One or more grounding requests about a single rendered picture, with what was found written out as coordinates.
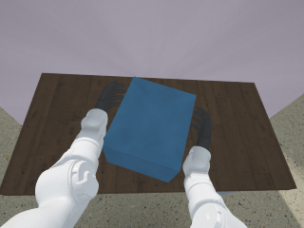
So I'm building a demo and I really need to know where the robot right forearm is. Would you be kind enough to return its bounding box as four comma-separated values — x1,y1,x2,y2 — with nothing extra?
182,145,232,221

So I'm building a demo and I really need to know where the robot left upper arm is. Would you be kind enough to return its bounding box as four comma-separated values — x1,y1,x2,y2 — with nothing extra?
0,160,99,228

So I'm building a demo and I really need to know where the left robot hand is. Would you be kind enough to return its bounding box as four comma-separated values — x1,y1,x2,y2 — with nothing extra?
94,81,126,114

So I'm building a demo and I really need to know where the carton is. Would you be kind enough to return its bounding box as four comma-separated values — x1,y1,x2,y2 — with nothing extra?
102,76,197,182

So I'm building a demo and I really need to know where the robot left forearm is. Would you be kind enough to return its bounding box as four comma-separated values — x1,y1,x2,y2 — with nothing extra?
35,108,108,202

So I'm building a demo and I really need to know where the robot right upper arm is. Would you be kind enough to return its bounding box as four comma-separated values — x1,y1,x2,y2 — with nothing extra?
190,202,247,228

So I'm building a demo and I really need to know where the right robot hand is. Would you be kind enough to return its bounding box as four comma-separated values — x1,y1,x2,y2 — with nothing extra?
190,107,212,150

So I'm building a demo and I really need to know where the table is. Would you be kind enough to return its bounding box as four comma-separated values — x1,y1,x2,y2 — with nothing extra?
0,72,297,196

